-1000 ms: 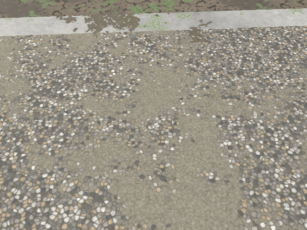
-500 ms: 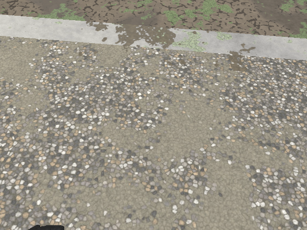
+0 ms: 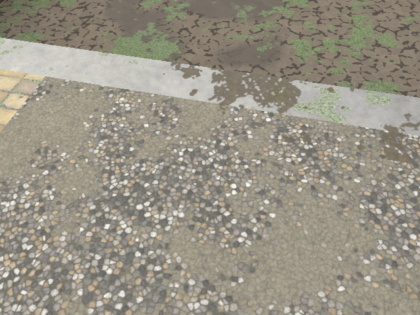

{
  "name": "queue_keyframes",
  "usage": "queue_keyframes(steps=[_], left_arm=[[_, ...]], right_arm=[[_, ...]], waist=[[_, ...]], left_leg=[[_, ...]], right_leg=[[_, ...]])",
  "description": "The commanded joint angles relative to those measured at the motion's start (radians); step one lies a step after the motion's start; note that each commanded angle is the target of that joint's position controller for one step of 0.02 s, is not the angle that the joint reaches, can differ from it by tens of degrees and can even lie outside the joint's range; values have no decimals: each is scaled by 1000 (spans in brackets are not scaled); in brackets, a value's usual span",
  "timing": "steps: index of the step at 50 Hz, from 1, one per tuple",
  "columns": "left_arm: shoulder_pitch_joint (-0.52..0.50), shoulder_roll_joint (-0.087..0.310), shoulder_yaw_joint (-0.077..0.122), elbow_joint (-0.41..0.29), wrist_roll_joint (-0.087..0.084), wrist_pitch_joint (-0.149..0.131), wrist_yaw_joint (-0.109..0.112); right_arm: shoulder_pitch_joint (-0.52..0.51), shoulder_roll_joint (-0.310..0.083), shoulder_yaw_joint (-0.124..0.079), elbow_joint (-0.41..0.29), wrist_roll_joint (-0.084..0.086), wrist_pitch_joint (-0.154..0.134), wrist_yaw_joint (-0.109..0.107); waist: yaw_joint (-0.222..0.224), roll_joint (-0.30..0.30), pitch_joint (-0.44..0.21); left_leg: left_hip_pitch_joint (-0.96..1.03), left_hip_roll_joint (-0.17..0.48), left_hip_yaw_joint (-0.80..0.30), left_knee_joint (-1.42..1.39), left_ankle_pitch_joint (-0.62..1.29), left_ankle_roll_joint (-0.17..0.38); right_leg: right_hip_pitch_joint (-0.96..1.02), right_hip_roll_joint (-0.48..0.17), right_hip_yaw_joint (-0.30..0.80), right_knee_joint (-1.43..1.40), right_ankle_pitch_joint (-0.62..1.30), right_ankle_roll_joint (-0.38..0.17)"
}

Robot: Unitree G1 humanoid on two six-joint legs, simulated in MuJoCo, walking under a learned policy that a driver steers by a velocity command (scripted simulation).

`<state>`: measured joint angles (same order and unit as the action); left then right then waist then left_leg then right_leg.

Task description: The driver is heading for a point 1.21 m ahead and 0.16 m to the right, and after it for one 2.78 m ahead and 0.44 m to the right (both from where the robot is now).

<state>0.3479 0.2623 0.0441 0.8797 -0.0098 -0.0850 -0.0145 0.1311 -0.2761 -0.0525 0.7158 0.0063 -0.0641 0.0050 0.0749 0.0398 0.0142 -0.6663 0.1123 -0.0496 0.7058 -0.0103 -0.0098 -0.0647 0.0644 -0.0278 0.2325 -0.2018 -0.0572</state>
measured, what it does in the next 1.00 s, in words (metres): walks ahead: left foot, then right foot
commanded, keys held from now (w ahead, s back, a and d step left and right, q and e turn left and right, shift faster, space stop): w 1.00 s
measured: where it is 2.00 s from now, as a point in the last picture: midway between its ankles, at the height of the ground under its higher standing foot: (250, 154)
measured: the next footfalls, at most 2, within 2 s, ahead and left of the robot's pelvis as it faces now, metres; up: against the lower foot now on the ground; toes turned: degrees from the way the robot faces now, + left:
left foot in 0.18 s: +0.28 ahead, +0.15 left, +0.00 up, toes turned +1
right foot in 0.70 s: +0.57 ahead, -0.10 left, +0.00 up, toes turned -2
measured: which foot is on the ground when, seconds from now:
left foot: up 0.00-0.16, down 0.18-0.72, up 0.74-1.00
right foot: down 0.00-0.20, up 0.22-0.68, down 0.70-1.00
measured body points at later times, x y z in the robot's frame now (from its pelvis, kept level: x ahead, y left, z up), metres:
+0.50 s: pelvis +0.28 +0.06 +0.00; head +0.30 +0.06 +0.45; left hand +0.45 +0.32 -0.11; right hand +0.31 -0.22 -0.12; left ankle +0.24 +0.15 -0.75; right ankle +0.44 -0.12 -0.68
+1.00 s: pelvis +0.55 -0.01 +0.00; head +0.58 -0.02 +0.45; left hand +0.58 +0.27 -0.13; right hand +0.71 -0.28 -0.11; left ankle +0.69 +0.17 -0.68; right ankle +0.53 -0.10 -0.75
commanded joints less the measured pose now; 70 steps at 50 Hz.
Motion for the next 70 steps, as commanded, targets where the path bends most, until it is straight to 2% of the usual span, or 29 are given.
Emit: queue_keyframes(steps=[1, 6, 8, 9, 10, 11, 12, 15, 19, 29, 32, 34, 35, 36, 37, 38, 40, 41, 45, 51, 56, 60, 61, 62, 63, 64, 65, 67, 70], left_arm=[[16, 181, 40, -37, -10, -5, 8], [38, 203, 49, -5, -14, 24, 16], [6, 202, 47, -10, -14, 33, 21], [-1, 164, 29, -30, 2, 31, 23], [111, 53, -7, -55, 12, 10, 16], [91, 100, 1, -37, -1, -13, 8], [1, 174, 23, -64, -27, -25, 0], [-82, 150, 28, -79, -6, -13, 6], [-78, 97, 19, -79, 5, 20, 14], [-381, 77, 3, -173, -5, -3, -21], [-358, 106, 11, -179, -3, -9, -32], [-164, 161, 44, -121, 2, -12, -25], [11, 229, 67, -82, 10, -11, -16], [95, 322, 90, -60, 13, -1, -13], [104, 229, 64, -61, -3, 2, -15], [30, 191, 49, -73, -3, 0, -13], [-93, 140, 35, -95, 12, 0, -12], [-124, 114, 26, -99, 23, -6, -13], [-119, 140, 35, -76, 13, -22, -9], [-42, 171, 43, -30, 1, -10, 12], [43, 180, 48, 22, -13, 14, 17], [-2, 196, 55, 19, -16, 32, 25], [-3, 149, 38, 6, -3, 31, 24], [84, 44, 7, -22, 11, 18, 21], [111, 48, 4, -14, -11, 0, 18], [39, 151, 33, -22, -38, -6, 17], [-28, 158, 38, -40, -42, -6, 18], [-49, 134, 48, -38, -25, 15, 26], [-32, 75, 46, -46, -23, 51, 24]], right_arm=[[-117, -38, -2, -89, 8, -20, 12], [-146, -73, -12, -116, 11, -32, 35], [47, -132, -43, -60, 3, -34, 28], [224, -191, -65, -20, -7, -31, 18], [316, -295, -88, -2, -18, -24, 13], [342, -215, -68, 6, -2, -18, 15], [268, -171, -49, 0, 2, -17, 13], [104, -95, -23, -16, -14, -21, 18], [99, -121, -32, 13, -8, -42, 18], [251, -173, -45, 118, 13, -14, -7], [246, -187, -52, 137, 16, 3, -14], [221, -176, -46, 136, 14, 15, -17], [233, -133, -26, 117, -3, 16, -21], [353, -22, 8, 100, -7, -5, -11], [308, -84, -4, 116, 4, -27, -6], [223, -149, -23, 88, 31, -42, 1], [123, -136, -23, 66, 19, -44, -5], [137, -129, -28, 70, 11, -34, -8], [134, -77, -19, 72, 0, -1, -13], [-62, -45, -5, 27, 1, -13, 1], [-187, -58, -3, -21, 11, -26, 25], [1, -134, -38, 28, 5, -43, 25], [172, -191, -63, 70, -6, -44, 15], [295, -293, -87, 87, -24, -37, 5], [324, -246, -75, 99, -15, -29, 8], [258, -173, -53, 90, -7, -29, 7], [189, -134, -41, 80, -6, -31, 4], [74, -72, -23, 79, -14, -40, 7], [39, -78, -30, 96, -22, -55, 5]], waist=[[12, -98, 31], [-16, -122, 30], [-127, -116, -91], [-198, -69, -229], [-167, 175, -374], [-192, 203, -430], [-185, 132, -257], [-93, 41, -51], [-52, 40, -20], [-146, 18, 51], [-114, 36, 33], [-12, 29, -85], [49, -43, -229], [8, -298, -356], [41, -279, -384], [34, -218, -235], [-16, -105, -77], [-52, -130, -61], [-86, -114, -22], [-27, -96, 26], [4, -96, 64], [-121, -114, -39], [-190, -80, -173], [-184, 134, -338], [-186, 268, -424], [-189, 154, -267], [-170, 111, -162], [-108, 85, -46], [-66, 68, -6]], left_leg=[[60, -35, 38, -113, 101, -1], [91, -65, 42, -206, -41, 54], [381, -115, 90, -249, -41, 102], [676, -8, -15, -196, 5, 157], [1065, 245, -461, -236, -114, 319], [1093, 288, -683, -364, -244, 354], [964, 251, -544, -388, -299, 303], [581, 133, -269, -487, -131, 243], [465, 107, -144, -568, 7, 264], [622, 119, -35, -540, 9, 206], [708, 153, -49, -462, 126, 179], [684, 88, 7, -231, 389, 139], [526, 32, 55, 38, 239, 103], [103, -147, 86, 424, -253, 24], [-29, -150, -54, 562, -562, 27], [-114, -94, -61, 607, -508, 45], [-71, -9, -18, 503, -355, 49], [-3, 20, -28, 455, -309, 49], [27, 37, -13, 322, -211, 13], [40, 1, 29, -35, 86, -5], [42, -29, 22, -175, 51, 18], [347, -86, 56, -257, -51, 67], [624, -20, 4, -210, -28, 108], [1017, 236, -343, -215, -88, 220], [1077, 325, -649, -368, -267, 296], [955, 289, -536, -398, -368, 248], [822, 254, -398, -422, -361, 210], [603, 180, -209, -501, -236, 174], [500, 161, -58, -568, -86, 181]], right_leg=[[-35, -252, 119, -84, 240, -142], [118, -319, 144, 24, 384, -111], [88, -263, 88, 247, 650, -73], [-74, -216, 50, 492, 518, -38], [-488, -48, 3, 889, 23, 36], [-632, -29, 132, 1026, -379, 34], [-721, -90, 136, 1079, -330, 23], [-616, -198, 97, 922, -123, 31], [-574, -212, 84, 801, -6, 69], [-566, -150, 52, 320, 268, 52], [-512, -130, 41, 276, 156, 13], [-230, -74, -15, 241, 140, -32], [61, -194, 111, 286, 191, -88], [430, -425, 573, 207, -6, -253], [449, -444, 748, 86, -139, -260], [336, -419, 618, 68, -168, -215], [67, -347, 418, 17, -28, -180], [-16, -320, 361, -10, 39, -169], [-114, -298, 241, -97, 172, -192], [-84, -247, 99, -122, 210, -146], [40, -304, 129, -58, 209, -134], [48, -278, 143, 168, 449, -85], [-74, -217, 103, 393, 390, -52], [-427, -76, 24, 775, 22, 20], [-606, -21, 118, 974, -396, 36], [-690, -85, 162, 1058, -350, 26], [-704, -135, 134, 1050, -260, 18], [-619, -195, 132, 953, -129, 22], [-563, -213, 128, 913, -44, 34]])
